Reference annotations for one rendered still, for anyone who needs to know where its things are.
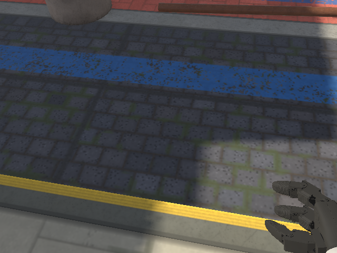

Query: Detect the robot right hand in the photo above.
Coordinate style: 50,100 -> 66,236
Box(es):
265,180 -> 337,253

